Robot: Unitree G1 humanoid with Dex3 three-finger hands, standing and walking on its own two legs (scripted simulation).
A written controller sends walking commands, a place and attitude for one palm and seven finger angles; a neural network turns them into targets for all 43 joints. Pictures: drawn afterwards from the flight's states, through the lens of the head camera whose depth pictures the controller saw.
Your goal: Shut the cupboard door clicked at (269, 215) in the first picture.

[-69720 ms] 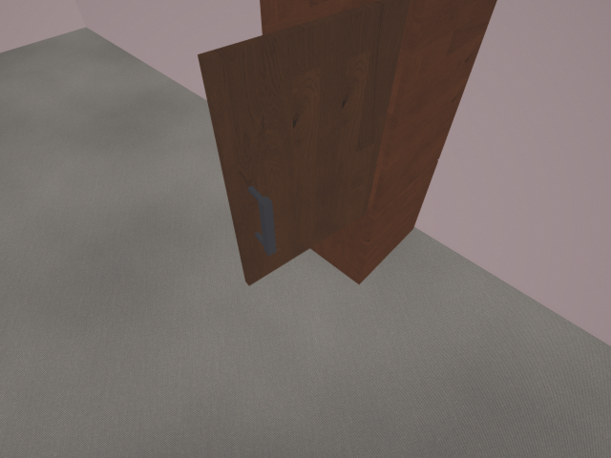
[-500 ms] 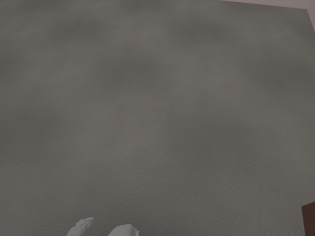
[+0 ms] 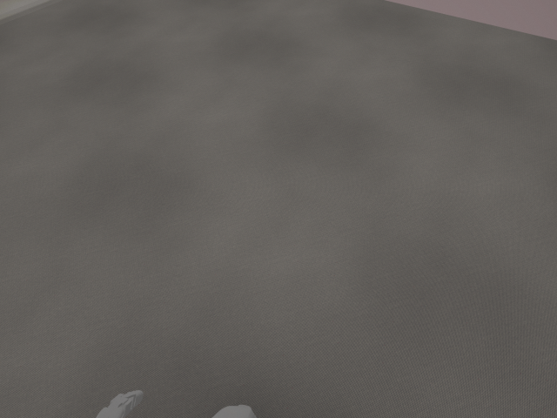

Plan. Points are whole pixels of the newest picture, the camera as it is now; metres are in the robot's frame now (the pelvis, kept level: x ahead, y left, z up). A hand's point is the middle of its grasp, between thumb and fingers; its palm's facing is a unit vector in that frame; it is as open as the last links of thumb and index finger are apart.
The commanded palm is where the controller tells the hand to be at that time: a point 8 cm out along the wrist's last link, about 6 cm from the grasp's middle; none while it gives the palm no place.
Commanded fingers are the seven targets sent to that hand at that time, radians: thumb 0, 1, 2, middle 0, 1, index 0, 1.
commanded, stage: walk to a spot facing it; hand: left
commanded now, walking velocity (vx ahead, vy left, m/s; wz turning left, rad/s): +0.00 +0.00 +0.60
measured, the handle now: out of the picture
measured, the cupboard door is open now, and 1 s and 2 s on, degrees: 21 21 21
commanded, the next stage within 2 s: turn to face it in 1.58 s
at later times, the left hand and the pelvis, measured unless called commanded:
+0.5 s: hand out of the picture +0.01 +0.25 -0.15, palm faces +0.34 -0.90 -0.26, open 7.4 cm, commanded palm none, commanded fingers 0.00 0.90 0.90 -0.20 -0.30 -0.20 -0.30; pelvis +0.00 +0.01 +0.01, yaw +19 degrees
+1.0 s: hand out of the picture -0.07 +0.21 -0.17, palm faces +0.63 -0.74 -0.23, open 7.4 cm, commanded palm none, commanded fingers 0.00 0.90 0.90 -0.20 -0.30 -0.20 -0.30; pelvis +0.00 +0.01 +0.00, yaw +39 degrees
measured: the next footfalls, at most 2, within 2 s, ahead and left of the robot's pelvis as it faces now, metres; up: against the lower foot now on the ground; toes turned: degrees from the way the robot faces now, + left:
left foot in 0.30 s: +0.01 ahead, +0.14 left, +0.00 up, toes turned +16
right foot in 0.64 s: +0.10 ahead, -0.10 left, +0.00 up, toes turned +22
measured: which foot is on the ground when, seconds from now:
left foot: up 0.00-0.28, down 0.30-0.64, up 0.66-0.96, down 0.98-1.00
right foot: down 0.00-0.30, up 0.32-0.62, down 0.64-0.98, up 1.00-1.00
